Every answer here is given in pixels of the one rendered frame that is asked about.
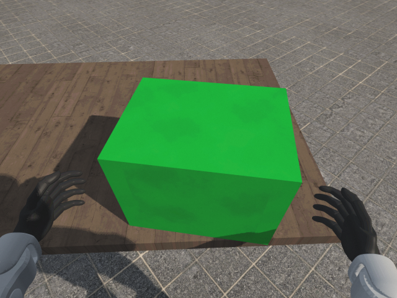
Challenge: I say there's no table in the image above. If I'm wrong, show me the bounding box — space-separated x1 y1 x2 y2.
0 58 341 255

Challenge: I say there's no robot left hand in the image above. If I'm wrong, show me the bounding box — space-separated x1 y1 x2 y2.
13 170 86 242

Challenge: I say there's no carton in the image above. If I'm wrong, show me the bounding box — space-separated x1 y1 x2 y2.
97 78 302 245

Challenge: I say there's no robot left forearm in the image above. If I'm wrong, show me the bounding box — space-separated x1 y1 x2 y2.
0 232 42 298

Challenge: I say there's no robot right forearm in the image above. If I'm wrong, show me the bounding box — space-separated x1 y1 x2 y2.
348 253 397 298

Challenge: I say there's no robot right hand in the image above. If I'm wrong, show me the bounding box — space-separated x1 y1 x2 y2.
312 186 380 262

